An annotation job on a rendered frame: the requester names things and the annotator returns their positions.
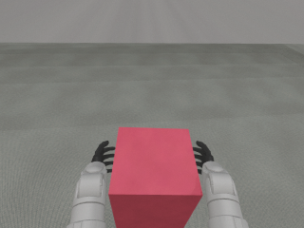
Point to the robot left forearm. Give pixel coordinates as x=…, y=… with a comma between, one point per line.
x=89, y=202

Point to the robot left hand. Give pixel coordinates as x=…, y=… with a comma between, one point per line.
x=100, y=157

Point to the robot right hand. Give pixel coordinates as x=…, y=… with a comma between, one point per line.
x=205, y=155

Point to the robot right forearm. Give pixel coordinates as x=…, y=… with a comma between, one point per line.
x=221, y=197

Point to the carton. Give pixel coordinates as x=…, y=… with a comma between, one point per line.
x=154, y=181

